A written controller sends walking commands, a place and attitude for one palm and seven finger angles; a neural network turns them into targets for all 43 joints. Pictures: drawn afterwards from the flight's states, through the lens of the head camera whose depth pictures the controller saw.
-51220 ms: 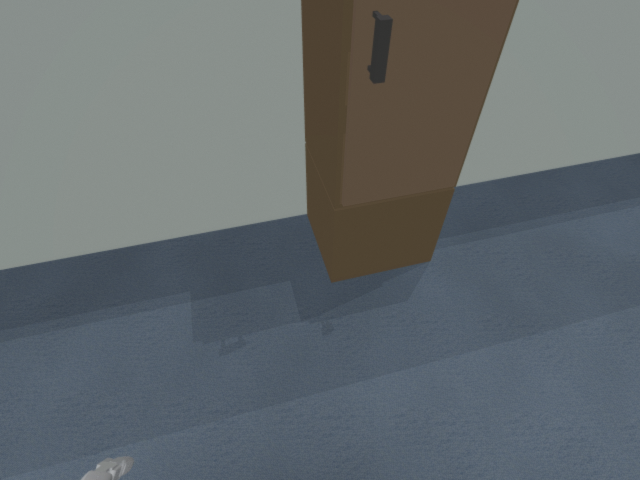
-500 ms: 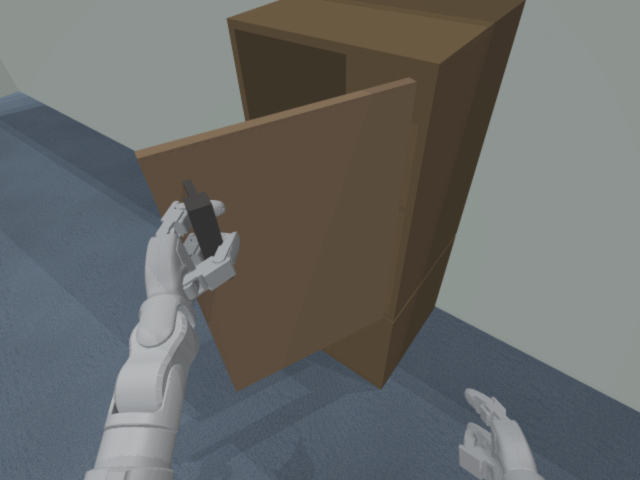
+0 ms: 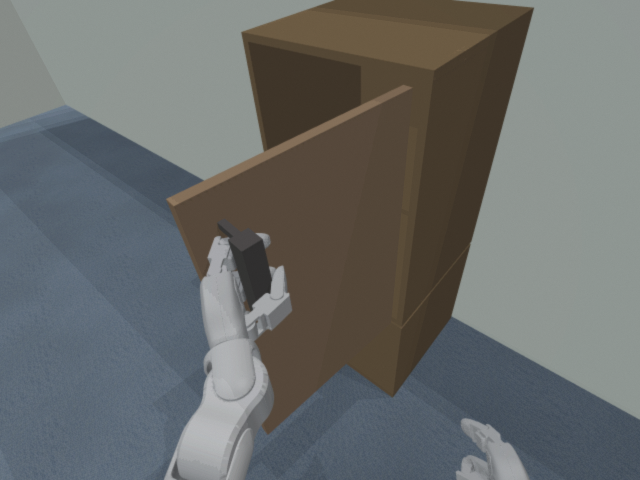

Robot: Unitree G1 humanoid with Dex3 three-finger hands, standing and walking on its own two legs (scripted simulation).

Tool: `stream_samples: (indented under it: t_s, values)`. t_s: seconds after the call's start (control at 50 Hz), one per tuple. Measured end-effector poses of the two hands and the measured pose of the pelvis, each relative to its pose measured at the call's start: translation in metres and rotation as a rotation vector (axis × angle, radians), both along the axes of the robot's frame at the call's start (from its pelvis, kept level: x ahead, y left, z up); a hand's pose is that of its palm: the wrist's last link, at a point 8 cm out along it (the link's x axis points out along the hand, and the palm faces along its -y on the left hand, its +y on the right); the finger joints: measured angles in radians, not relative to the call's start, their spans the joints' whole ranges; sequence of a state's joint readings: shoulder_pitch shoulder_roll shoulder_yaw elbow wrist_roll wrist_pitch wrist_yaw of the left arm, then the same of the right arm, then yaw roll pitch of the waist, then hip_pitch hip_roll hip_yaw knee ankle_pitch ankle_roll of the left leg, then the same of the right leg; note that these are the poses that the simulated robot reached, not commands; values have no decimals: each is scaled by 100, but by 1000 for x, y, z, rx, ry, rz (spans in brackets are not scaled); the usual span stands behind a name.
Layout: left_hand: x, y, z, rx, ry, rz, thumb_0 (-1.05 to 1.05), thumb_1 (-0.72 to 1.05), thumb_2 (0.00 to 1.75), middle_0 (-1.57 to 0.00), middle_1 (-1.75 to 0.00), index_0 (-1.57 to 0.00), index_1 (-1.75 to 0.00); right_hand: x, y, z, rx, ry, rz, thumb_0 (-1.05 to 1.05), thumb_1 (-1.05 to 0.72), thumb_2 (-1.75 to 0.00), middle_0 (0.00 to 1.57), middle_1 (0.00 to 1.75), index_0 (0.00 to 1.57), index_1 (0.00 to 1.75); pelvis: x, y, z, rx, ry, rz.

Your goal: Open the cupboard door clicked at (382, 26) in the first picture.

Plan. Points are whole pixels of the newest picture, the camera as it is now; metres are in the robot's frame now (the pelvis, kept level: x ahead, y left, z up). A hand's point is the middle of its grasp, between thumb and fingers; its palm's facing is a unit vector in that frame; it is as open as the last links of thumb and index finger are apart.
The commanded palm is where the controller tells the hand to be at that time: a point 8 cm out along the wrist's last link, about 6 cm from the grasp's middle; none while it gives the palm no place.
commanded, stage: open thumb and fingers to let go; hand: left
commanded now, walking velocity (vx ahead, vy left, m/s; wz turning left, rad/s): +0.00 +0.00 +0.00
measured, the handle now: (246, 270) +0.32 +0.11 +0.14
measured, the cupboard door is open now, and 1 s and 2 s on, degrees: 83 79 81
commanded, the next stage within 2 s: slide the hand sideways off the handle in 0.82 s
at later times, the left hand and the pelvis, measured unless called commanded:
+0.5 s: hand (262, 284) +0.29 +0.08 +0.15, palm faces +0.35 -0.94 +0.00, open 12.2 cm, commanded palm +0.25 +0.12 +0.14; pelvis -0.02 +0.02 +0.00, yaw +1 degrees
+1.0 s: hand (256, 286) +0.29 +0.09 +0.14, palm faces +0.24 -0.97 -0.05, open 14.9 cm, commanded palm +0.25 +0.11 +0.14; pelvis -0.03 +0.05 -0.01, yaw +1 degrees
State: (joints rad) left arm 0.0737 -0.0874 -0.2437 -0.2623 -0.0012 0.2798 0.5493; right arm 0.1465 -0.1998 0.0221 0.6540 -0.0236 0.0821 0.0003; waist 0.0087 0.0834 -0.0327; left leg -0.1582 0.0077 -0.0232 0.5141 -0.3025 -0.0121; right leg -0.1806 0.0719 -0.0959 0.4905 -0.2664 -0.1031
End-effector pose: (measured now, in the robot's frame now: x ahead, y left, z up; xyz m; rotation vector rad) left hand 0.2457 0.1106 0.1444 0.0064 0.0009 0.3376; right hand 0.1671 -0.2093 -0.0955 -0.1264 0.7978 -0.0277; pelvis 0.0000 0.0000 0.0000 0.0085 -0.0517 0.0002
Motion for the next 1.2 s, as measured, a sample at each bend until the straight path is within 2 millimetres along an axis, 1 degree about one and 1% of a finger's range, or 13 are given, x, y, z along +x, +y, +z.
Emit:
stream_samples:
  t_s: [0.06, 0.14, 0.24, 0.32, 0.5, 0.56, 0.62, 0.72, 0.86, 0.96, 1.1, 1.14, 1.2]
  values:
    - [-2, -3, 0, 0, -3, 4, 5, 61, 73, -32, -132, -32, -132, -1, -1, -1, -7, 1, 2, 2, -90, -90, 19, 30, 20, 30, -4, -1, 0, -2, -8, 6]
    - [2, 1, 1, -3, -1, 29, 4, 58, 74, -34, -133, -34, -132, 1, 2, 2, -12, -7, 10, 2, -91, -90, 19, 30, 20, 30, -9, -1, 1, -5, -12, 5]
    - [7, 7, 2, -4, -1, 50, 3, 46, 70, -36, -131, -36, -130, 7, 12, 8, -6, -37, 22, 2, -91, -90, 19, 30, 20, 30, -14, 2, 1, -6, -12, 8]
    - [9, 12, 3, -14, -8, 49, 2, 28, 63, -36, -129, -36, -128, 11, 22, 12, -3, -53, 32, 2, -91, -90, 19, 30, 20, 30, -15, 7, 2, -6, -12, 9]
    - [10, 17, 4, 1, -13, 21, 1, -23, 41, -33, -123, -33, -122, 9, 41, 15, -3, -53, 46, 1, -90, -90, 19, 30, 20, 30, -16, 23, 1, -12, -18, 9]
    - [11, 18, 4, 3, -12, 11, 0, -34, 36, -32, -118, -31, -117, 7, 47, 14, -1, -45, 44, 1, -90, -90, 19, 30, 20, 30, -16, 29, 1, -15, -20, 7]
    - [14, 19, 4, 11, -10, 5, 0, -41, 33, -30, -109, -29, -108, 4, 53, 12, 2, -34, 46, 1, -90, -90, 19, 30, 20, 30, -16, 34, 0, -17, -21, 7]
    - [19, 21, 4, 13, -3, 0, 0, -47, 31, -27, -91, -26, -90, 0, 61, 8, 8, -9, 52, 1, -90, -90, 19, 30, 20, 30, -17, 42, -1, -18, -17, 4]
    - [19, 25, 4, 11, -2, -9, -1, -49, 30, -37, -74, -35, -77, -3, 71, 3, 12, 18, 78, 1, -90, -90, 19, 30, 20, 30, -19, 49, -4, -18, -10, 9]
    - [18, 26, 4, 28, -7, -12, -1, -50, 30, -43, -67, -39, -70, -3, 77, 1, 17, 22, 99, 1, -90, -90, 19, 30, 20, 30, -24, 50, -5, -16, -7, 16]
    - [9, 35, 1, 132, -60, -379, -1, -50, 30, -31, -48, -20, -49, -15, 74, 4, -2, -4, 75, 1, -90, -90, 20, 30, 20, 30, -29, 52, -6, -14, -27, 30]
    - [9, 34, 1, 105, -51, -449, -1, -50, 30, -27, -43, -17, -43, -18, 73, 5, -6, -22, 65, 1, -90, -90, 20, 30, 20, 30, -31, 53, -6, -14, -35, 29]
    - [7, 31, 1, 32, -42, -479, -1, -50, 30, -23, -38, -17, -39, -20, 71, 8, -6, -48, 51, 1, -90, -90, 19, 30, 20, 30, -34, 54, -6, -11, -40, 19]
